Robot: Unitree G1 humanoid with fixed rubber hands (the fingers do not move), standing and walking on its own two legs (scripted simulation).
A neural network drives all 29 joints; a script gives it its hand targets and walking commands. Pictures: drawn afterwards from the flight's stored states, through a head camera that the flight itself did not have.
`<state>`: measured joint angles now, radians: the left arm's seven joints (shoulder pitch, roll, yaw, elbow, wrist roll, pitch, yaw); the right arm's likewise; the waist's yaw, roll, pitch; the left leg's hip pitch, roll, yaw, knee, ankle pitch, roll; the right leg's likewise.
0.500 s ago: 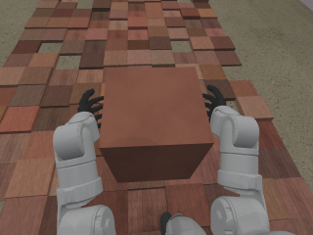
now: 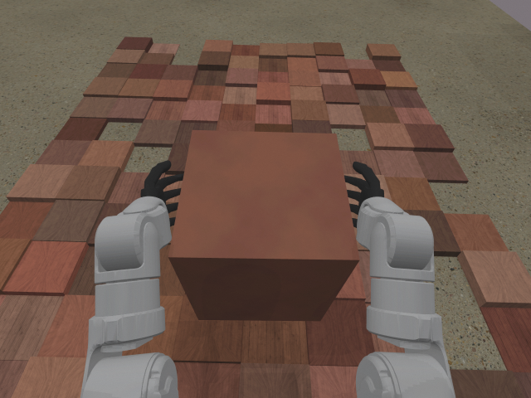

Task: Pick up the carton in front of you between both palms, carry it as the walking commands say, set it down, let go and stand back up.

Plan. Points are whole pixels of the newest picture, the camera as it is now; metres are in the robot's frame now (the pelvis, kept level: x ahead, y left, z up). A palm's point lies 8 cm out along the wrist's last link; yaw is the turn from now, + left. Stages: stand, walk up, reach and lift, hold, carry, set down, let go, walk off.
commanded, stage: carry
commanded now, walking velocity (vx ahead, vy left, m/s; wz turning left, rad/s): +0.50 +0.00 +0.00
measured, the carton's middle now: (262, 234) +0.35 +0.01 +0.05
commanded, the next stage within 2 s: none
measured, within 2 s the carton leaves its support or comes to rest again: neither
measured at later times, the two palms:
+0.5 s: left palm (172, 102) +0.61 +0.18 +0.13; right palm (323, 97) +0.63 -0.12 +0.13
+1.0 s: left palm (197, 12) +0.95 +0.17 +0.17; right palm (315, 15) +0.93 -0.13 +0.18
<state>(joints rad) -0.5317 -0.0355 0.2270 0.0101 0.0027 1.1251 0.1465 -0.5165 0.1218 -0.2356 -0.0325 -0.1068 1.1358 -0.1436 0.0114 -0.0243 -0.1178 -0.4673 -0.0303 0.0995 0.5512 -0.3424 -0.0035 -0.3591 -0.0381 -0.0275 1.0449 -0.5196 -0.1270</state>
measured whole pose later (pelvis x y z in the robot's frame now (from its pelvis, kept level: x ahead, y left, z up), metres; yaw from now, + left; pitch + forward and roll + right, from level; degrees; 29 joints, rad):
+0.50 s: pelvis +0.30 +0.00 +0.02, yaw +1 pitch +5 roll +1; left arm -0.42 -0.10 0.21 -0.15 0.03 1.14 0.15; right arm -0.42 0.12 -0.22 -0.17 -0.05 1.16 -0.15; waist 0.08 -0.01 -0.04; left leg -0.50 -0.01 0.03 1.11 -0.40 0.00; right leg -0.36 0.00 -0.15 0.47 -0.19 -0.10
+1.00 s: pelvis +0.63 +0.04 +0.03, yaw +0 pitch +6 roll +1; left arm -0.44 -0.12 0.25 -0.31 0.05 1.30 0.15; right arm -0.48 0.10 -0.20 -0.24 0.00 1.29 -0.18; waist -0.09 -0.01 -0.12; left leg -0.19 -0.01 0.14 0.44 -0.35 0.04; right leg -0.64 -0.06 -0.03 0.73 -0.13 -0.01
